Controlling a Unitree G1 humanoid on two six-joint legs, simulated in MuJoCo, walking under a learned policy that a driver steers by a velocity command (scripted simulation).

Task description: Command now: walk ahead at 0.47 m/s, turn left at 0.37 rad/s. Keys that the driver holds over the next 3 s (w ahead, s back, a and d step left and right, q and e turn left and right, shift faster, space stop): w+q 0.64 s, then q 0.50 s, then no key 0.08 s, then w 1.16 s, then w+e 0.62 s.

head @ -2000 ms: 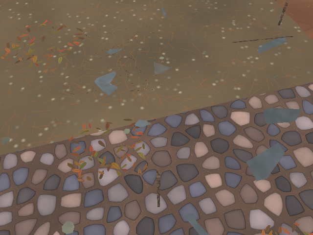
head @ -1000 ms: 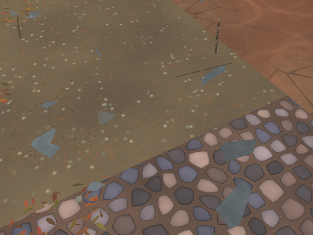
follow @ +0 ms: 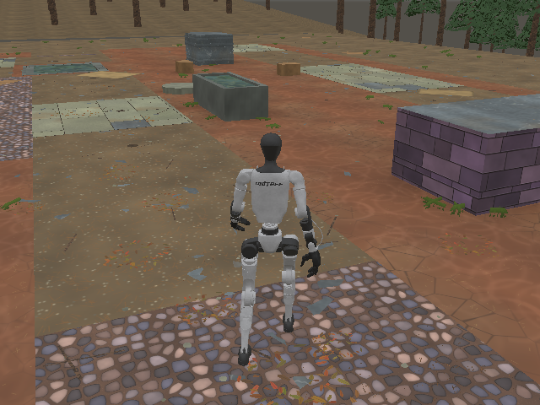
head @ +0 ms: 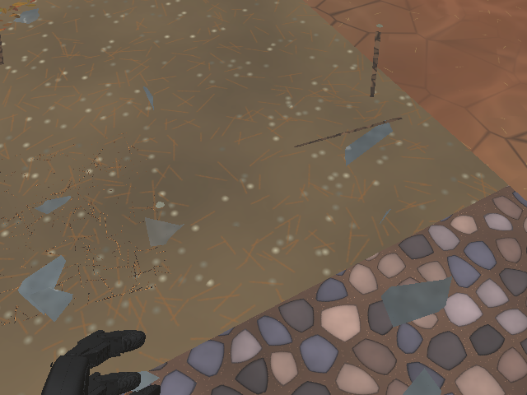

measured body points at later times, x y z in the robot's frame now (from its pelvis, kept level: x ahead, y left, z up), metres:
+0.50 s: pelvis +0.26 +0.04 +0.00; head +0.29 +0.06 +0.45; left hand +0.20 +0.32 -0.14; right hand +0.52 -0.14 -0.08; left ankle +0.37 +0.17 -0.71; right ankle +0.13 -0.12 -0.71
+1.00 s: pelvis +0.51 +0.12 +0.01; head +0.54 +0.14 +0.45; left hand +0.55 +0.45 -0.07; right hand +0.75 -0.08 -0.10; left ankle +0.37 +0.17 -0.71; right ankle +0.67 +0.10 -0.72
